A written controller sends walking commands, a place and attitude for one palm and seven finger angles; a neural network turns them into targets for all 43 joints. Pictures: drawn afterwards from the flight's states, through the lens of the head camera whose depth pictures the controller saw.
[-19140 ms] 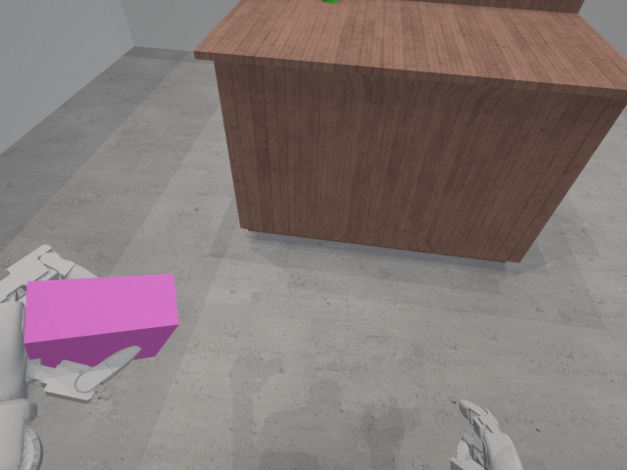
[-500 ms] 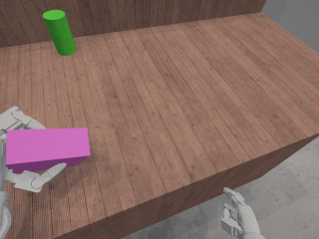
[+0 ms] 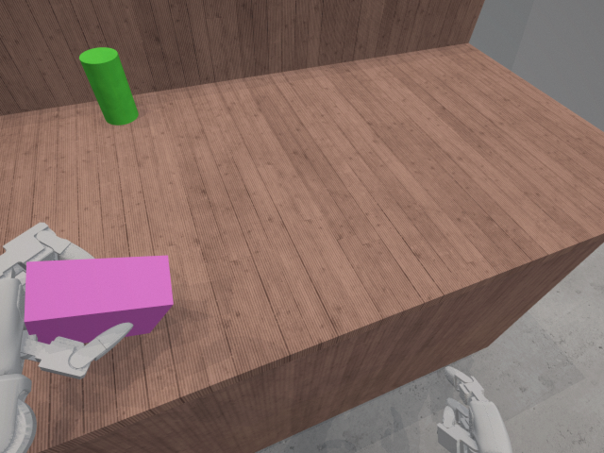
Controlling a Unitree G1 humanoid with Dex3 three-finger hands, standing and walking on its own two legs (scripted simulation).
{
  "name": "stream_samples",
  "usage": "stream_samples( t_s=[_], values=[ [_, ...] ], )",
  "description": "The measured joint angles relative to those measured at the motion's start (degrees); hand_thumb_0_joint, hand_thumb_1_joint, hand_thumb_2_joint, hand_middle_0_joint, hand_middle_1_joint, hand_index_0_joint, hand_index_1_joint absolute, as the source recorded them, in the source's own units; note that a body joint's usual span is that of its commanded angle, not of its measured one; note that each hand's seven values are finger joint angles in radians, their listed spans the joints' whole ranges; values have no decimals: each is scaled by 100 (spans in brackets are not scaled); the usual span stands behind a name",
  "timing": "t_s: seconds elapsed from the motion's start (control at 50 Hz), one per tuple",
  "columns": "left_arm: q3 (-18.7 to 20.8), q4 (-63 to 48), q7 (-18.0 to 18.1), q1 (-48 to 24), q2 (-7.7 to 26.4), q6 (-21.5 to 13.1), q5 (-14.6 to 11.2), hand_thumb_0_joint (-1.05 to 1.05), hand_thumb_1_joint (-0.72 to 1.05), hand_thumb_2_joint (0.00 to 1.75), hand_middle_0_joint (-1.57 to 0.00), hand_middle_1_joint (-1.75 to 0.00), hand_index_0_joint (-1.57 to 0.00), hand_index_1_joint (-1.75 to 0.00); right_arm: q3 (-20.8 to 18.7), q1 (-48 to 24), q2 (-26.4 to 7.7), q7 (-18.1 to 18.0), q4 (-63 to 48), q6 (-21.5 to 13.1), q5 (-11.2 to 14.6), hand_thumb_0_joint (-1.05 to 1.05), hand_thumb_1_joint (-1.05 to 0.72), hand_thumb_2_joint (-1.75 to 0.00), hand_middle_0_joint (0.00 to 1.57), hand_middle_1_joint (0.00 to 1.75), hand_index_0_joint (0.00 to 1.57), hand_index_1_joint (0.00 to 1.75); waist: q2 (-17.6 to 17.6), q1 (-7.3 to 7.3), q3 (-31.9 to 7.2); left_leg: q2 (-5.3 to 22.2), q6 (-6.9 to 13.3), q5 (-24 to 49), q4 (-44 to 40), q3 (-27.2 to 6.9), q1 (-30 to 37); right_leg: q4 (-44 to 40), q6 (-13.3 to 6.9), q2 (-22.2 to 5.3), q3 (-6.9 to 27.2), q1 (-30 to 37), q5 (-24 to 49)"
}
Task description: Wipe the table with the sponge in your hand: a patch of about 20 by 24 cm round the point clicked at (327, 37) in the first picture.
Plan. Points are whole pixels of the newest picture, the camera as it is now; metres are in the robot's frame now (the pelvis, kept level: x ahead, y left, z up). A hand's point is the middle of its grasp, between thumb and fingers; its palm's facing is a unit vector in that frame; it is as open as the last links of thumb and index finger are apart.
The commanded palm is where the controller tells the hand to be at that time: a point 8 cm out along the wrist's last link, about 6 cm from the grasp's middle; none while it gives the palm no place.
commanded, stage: come to a stop and stand still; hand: left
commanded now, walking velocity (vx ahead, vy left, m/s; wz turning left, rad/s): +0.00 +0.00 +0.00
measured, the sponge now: (119, 302) +0.23 +0.22 +0.13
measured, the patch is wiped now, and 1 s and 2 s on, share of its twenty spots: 0.00 0.00 0.00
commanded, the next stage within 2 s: look again from close up in 0.02 s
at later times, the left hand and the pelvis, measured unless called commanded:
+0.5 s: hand (75, 302) +0.22 +0.24 +0.15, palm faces +0.36 -0.85 -0.38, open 9.3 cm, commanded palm +0.16 +0.28 +0.17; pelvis +0.00 +0.00 +0.00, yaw +0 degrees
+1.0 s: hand (115, 310) +0.21 +0.20 +0.15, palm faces +0.33 -0.86 -0.40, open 9.3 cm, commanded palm +0.15 +0.24 +0.17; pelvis -0.01 -0.04 +0.00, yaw +0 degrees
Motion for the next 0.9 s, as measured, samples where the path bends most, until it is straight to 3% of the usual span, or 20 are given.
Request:
stream_samples(
  t_s=[0.62,0.9],
  values=[
    [81,-155,-31,-28,114,46,-46,-1,-42,103,-80,-138,-81,-137,44,-73,114,26,-29,-28,-4,1,-91,-89,20,30,20,30,-130,42,98,-47,-27,83,-151,10,65,35,-4,-42,15,-22,-14],
    [155,-385,-81,114,173,73,-171,-1,-42,103,-80,-138,-81,-137,41,-98,223,124,-135,14,19,1,-91,-89,21,30,21,30,-98,18,199,202,-229,20,88,-83,-150,80,-213,195,-77,-146,-7]
  ],
)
